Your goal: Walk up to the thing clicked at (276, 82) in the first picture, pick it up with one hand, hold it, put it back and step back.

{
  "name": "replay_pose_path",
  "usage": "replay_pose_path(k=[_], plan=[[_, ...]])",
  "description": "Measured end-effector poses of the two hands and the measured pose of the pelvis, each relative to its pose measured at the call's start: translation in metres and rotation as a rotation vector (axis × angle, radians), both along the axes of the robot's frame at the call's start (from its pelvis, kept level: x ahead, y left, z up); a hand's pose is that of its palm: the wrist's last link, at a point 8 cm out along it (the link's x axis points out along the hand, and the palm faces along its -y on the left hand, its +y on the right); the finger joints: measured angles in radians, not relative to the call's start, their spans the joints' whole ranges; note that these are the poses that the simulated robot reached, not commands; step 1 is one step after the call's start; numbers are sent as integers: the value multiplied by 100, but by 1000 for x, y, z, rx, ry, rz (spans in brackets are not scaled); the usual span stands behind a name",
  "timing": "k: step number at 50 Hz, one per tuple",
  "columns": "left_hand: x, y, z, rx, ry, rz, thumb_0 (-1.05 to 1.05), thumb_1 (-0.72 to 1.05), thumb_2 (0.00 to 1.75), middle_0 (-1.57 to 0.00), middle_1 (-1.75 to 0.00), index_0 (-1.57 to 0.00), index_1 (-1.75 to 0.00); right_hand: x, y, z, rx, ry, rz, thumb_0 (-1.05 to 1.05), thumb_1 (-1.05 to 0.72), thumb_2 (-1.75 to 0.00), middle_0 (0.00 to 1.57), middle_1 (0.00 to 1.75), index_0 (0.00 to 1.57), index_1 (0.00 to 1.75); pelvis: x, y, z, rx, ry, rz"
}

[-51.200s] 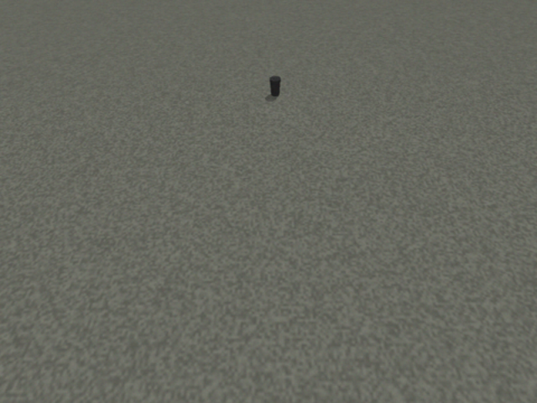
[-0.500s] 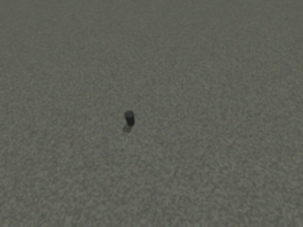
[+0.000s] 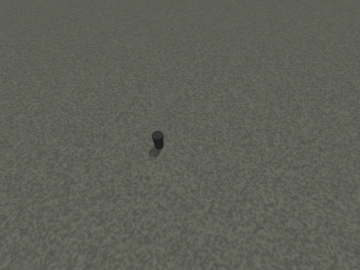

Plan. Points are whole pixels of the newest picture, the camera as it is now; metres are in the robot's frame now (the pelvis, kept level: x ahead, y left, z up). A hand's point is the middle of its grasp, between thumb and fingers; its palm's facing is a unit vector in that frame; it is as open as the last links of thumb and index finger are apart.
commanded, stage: step back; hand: left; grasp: from the side
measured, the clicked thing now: (158, 140) +1.02 +0.20 -0.70
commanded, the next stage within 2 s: stand in 0.30 s
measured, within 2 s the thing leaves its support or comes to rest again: neither
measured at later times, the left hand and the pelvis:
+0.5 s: hand out of the picture +0.13 +0.26 -0.14, palm faces -0.03 -0.94 -0.34, open 7.4 cm; pelvis +0.03 +0.01 +0.01, yaw -1 degrees
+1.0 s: hand out of the picture +0.09 +0.26 -0.14, palm faces -0.05 -0.94 -0.34, open 7.4 cm; pelvis +0.01 +0.01 +0.02, yaw -1 degrees
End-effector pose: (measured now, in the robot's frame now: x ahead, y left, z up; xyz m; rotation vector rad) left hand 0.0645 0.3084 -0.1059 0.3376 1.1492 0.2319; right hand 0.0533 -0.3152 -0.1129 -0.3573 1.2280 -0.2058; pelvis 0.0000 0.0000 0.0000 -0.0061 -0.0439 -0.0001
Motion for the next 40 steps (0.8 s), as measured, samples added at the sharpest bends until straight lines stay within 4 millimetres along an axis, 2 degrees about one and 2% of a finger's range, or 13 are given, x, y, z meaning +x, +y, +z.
replay_pose_path(k=[4, 8, 16, 21, 28, 40], plan=[[12, 10, -12, -16, 30, 9, 1, 90, 90, -21, -30, -20, -30, 19, 11, 1, -20, -19, -1, 1, -90, -90, 20, 30, 20, 30, 10, 10, -5, 19, -5, -7], [26, 11, -16, -20, 51, -4, 1, 90, 90, -20, -30, -20, -30, 40, 22, 4, -6, -47, 6, 1, -90, -90, 20, 30, 20, 30, 18, 11, -3, 11, 7, -16], [46, 5, -8, -25, 35, -12, 1, 90, 90, -20, -30, -20, -30, 82, 36, 6, 38, -102, 15, 1, -90, -90, 20, 30, 20, 30, 30, 10, 4, -1, 14, -20], [54, -1, -2, -33, 28, -19, 1, 90, 90, -20, -30, -20, -30, 94, 39, 11, 55, -128, 16, 0, -90, -90, 20, 30, 20, 30, 33, 11, 9, 1, 3, -21], [59, -5, 2, -40, 18, -35, 1, 90, 90, -20, -30, -20, -30, 85, 35, 15, 53, -117, -1, 0, -90, -90, 20, 30, 20, 30, 30, 12, 13, 3, -8, -22], [42, -4, 2, -44, 45, -42, 1, 90, 90, -20, -30, -20, -30, 39, 27, 14, 38, -38, -46, 1, -90, -90, 20, 30, 20, 30, 19, 12, 16, 3, -15, -24]])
